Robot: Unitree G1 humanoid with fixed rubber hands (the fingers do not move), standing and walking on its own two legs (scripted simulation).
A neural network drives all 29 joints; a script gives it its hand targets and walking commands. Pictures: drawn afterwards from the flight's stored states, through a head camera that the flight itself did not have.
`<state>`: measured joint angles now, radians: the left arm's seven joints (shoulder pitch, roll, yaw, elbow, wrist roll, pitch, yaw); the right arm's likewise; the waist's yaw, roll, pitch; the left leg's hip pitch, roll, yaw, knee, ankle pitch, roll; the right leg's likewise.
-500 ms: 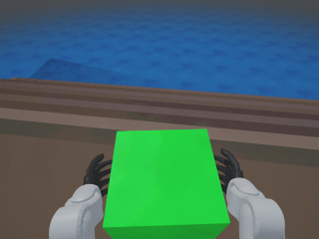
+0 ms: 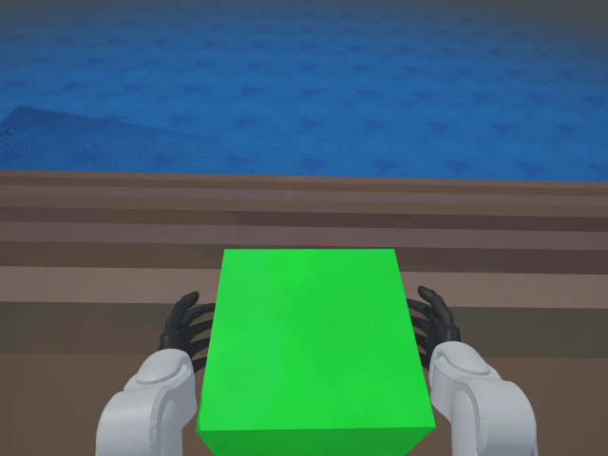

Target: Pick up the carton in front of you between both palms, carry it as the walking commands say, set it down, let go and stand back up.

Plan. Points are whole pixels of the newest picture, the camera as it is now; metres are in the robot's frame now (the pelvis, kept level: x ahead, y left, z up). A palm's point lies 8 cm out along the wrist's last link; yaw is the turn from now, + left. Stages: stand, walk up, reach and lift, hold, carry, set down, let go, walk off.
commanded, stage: carry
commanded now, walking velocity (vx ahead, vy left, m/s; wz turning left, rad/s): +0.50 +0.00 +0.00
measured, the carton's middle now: (308, 368) +0.25 -0.01 +0.00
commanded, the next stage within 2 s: none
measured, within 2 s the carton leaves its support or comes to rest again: neither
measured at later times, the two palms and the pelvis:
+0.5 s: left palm (222, 147) +0.64 +0.13 +0.07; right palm (376, 137) +0.68 -0.17 +0.07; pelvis +0.31 -0.05 -0.01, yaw +3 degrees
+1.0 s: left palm (223, 90) +0.97 +0.17 +0.02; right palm (340, 89) +0.97 -0.13 +0.02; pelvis +0.66 +0.01 -0.12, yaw +0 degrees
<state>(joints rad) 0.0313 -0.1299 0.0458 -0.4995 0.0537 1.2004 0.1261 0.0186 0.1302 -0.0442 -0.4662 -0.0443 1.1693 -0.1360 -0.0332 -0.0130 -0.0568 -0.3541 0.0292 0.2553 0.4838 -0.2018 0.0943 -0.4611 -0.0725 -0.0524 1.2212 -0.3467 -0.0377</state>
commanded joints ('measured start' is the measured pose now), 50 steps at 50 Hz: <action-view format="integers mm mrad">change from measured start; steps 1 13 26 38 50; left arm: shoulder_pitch -420 -737 -1225 -975 -1020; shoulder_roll -844 -563 -775 -736 -658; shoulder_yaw -640 -475 -449 -487 -454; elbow -63 126 305 224 289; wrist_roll -233 -175 -303 -252 -253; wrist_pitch -81 -121 -213 -172 -113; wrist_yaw -122 7 -5 -29 18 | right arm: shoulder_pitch -450 -718 -1119 -937 -835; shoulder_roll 858 573 770 746 530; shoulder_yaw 671 507 380 475 325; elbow -107 124 369 217 268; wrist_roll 289 223 173 175 119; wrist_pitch -51 -100 -167 -143 -73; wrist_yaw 151 26 -33 6 -24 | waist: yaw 23 -24 70 126 -269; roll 97 158 -59 -109 56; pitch -271 -111 -428 -398 -350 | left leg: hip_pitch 306 349 -252 -478 607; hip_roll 261 204 12 -9 -24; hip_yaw -329 -165 -299 -189 -99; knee -248 -160 704 557 188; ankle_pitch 31 303 -160 52 567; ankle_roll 54 61 -34 -15 16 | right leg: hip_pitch -161 -171 529 769 -5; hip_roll -37 25 -200 -168 10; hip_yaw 14 -108 264 142 -126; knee -73 -565 -795 -572 412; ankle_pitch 81 304 517 910 542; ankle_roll -1 -44 -158 -181 4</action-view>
